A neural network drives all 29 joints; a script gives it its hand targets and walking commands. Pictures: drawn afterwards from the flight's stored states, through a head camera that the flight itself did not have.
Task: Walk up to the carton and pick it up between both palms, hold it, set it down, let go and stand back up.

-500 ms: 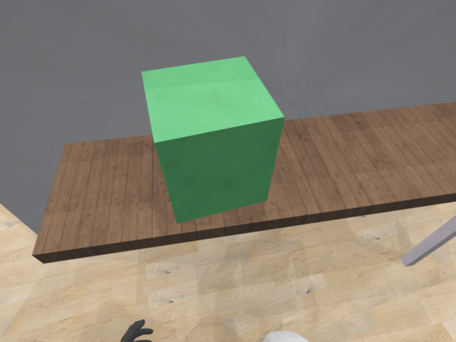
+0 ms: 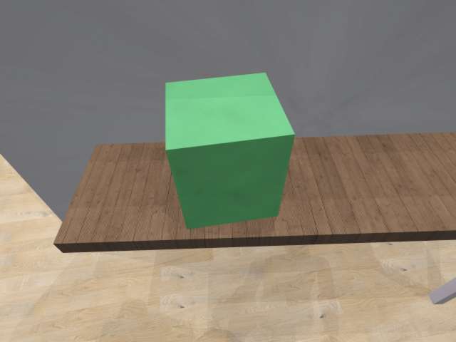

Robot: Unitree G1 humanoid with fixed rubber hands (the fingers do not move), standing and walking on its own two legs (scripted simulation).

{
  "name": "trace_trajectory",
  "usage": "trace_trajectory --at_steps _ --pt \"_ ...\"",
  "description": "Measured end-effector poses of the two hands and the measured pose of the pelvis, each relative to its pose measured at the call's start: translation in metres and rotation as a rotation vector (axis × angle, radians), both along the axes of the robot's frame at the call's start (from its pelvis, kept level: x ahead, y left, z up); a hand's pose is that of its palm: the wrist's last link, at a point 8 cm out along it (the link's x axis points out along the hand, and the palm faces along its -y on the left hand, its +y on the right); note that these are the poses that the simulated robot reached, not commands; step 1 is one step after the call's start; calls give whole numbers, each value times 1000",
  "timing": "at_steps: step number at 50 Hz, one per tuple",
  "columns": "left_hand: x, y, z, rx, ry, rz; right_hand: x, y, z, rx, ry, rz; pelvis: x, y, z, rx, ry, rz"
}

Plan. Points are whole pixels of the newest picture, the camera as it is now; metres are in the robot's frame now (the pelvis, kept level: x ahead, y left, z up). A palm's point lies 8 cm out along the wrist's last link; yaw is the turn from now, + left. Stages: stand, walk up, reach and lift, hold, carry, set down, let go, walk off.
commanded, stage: walk up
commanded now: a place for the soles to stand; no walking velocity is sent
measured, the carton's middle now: (224, 153) +0.46 +0.02 +0.05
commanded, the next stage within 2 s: none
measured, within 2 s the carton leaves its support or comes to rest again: neither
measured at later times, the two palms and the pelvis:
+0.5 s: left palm out of the picture -0.02 +0.19 -0.15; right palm out of the picture +0.02 -0.25 -0.14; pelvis +0.01 -0.03 +0.00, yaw +7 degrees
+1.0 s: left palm out of the picture -0.04 +0.21 -0.16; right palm out of the picture +0.04 -0.24 -0.14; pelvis +0.00 -0.02 -0.01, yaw +13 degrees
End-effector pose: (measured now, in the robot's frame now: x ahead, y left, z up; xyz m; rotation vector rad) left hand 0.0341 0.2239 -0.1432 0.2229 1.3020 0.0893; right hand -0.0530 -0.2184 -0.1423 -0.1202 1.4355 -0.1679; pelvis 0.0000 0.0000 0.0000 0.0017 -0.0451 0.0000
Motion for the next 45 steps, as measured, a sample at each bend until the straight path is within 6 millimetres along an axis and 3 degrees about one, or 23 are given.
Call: trace_trajectory --at_steps 9,22,32,45 --pt "-26 -19 -2 -9 52 73 28 -13 -2 17 -11 72 7 -18 0 -10 8 47" --pt "-48 -35 -7 -21 80 168 63 -30 -2 -10 -17 156 12 -33 -1 -26 8 115" --pt "-63 -33 -12 -22 88 215 75 -31 -2 -30 -17 204 9 -34 -4 -32 2 159" --pt "-75 -17 -17 -10 72 256 85 -24 -2 -43 -38 252 2 -27 -9 -40 0 207"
